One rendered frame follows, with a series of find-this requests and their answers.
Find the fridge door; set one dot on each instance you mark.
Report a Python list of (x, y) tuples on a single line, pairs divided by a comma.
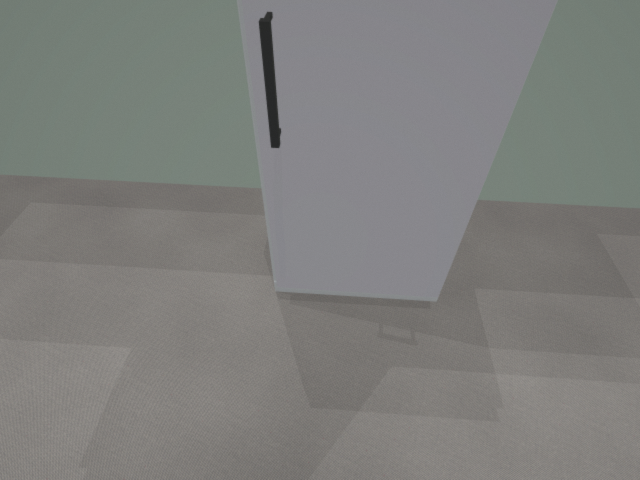
[(391, 113)]

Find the handle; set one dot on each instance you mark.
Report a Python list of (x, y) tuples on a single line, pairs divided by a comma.
[(269, 77)]

